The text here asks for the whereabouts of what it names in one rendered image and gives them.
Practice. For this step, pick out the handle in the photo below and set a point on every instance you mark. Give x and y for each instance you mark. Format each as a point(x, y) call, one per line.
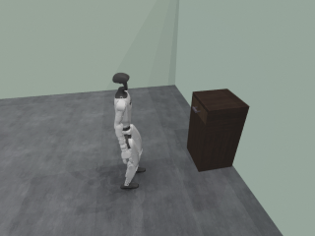
point(194, 108)

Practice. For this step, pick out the cabinet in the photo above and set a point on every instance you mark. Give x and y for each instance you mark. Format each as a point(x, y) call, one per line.
point(213, 145)

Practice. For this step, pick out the humanoid robot torso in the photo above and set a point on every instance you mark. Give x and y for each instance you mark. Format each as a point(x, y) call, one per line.
point(127, 129)

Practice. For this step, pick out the robot left thigh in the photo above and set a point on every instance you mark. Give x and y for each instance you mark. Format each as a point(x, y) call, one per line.
point(137, 138)

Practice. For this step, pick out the right robot hand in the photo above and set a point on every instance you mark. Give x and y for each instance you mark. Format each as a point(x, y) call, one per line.
point(126, 154)

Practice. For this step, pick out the robot right upper arm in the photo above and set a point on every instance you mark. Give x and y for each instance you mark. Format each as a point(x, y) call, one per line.
point(119, 114)

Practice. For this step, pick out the robot right forearm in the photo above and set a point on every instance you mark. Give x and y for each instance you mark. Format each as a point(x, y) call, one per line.
point(120, 135)

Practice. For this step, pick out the drawer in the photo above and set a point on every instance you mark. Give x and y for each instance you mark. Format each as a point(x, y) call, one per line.
point(203, 114)

